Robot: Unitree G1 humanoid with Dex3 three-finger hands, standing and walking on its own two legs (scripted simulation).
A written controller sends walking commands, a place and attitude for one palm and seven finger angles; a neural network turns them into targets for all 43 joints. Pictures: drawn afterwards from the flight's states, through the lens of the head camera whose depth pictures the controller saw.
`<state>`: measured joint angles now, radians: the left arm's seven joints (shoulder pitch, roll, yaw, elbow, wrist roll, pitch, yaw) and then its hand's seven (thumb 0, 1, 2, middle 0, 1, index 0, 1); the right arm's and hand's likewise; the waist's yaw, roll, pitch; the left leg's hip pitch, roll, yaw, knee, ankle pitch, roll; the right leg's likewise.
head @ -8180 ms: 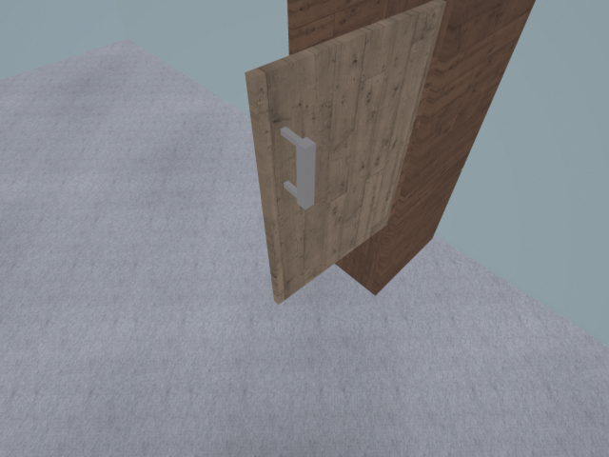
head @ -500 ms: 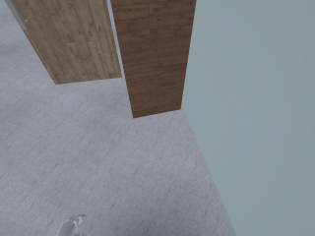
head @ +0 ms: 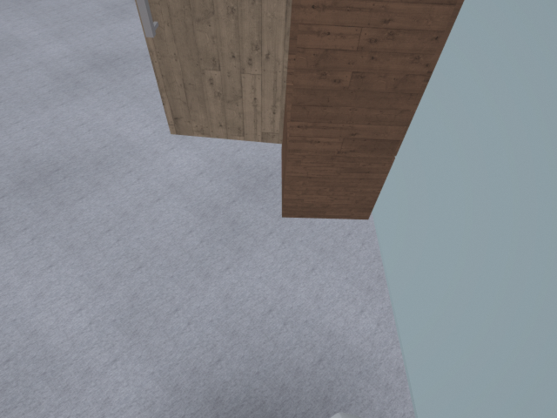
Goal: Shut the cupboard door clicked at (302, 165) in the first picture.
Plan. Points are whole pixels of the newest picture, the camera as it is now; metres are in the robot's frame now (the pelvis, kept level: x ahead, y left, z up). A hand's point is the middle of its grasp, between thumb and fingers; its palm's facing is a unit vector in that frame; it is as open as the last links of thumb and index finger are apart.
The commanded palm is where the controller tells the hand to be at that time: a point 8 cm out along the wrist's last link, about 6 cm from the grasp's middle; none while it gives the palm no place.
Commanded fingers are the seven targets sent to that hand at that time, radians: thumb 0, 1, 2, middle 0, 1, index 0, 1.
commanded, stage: take the last steps up to it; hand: left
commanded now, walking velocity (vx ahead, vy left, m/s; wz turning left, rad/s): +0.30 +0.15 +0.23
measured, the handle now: (147, 6) +0.98 +0.42 +0.10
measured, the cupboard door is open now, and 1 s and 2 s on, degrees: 85 85 85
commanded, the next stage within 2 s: come to a stop and stand still in 1.24 s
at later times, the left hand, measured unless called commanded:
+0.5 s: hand out of the picture +0.09 +0.18 -0.15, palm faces +0.20 -0.96 -0.20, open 7.2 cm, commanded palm none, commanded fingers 0.00 0.90 0.90 -0.20 -0.30 -0.20 -0.30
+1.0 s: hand (137, 268) +0.38 +0.31 -0.15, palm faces +0.11 -0.97 -0.23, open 7.3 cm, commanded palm none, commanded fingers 0.00 0.90 0.90 -0.20 -0.30 -0.20 -0.30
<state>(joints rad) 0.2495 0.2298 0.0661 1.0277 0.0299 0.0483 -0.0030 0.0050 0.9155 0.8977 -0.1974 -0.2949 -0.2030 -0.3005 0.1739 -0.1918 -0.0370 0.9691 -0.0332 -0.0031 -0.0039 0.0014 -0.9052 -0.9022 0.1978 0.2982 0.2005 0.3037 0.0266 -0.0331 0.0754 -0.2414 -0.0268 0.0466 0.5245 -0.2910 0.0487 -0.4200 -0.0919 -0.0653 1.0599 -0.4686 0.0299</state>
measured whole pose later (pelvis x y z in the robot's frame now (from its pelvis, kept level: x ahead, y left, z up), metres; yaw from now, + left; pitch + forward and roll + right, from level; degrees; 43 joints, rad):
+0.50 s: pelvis +0.13 +0.01 +0.01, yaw +8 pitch +1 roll +2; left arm 0.34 0.14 0.04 1.08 0.03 -0.07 0.01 0.00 0.93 0.90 -0.20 -0.30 -0.21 -0.30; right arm 0.23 -0.21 -0.07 1.04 -0.03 0.03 0.04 0.01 -0.91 -0.90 0.19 0.30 0.20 0.30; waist 0.01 0.00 0.05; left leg -0.55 0.08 0.06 0.85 -0.21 -0.04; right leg -0.07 -0.12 -0.18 0.33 -0.26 0.04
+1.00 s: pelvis +0.30 +0.12 +0.00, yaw +5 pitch +0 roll +3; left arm 0.15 0.16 0.06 0.98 0.03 -0.01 -0.01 0.00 0.91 0.90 -0.19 -0.29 -0.20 -0.30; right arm 0.32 -0.19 -0.04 1.07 -0.04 -0.04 0.00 0.00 -0.92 -0.90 0.20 0.30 0.20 0.30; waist 0.00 0.00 0.04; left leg -0.11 -0.05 0.21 0.37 -0.28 0.06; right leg -0.44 -0.09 -0.11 0.70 -0.27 -0.01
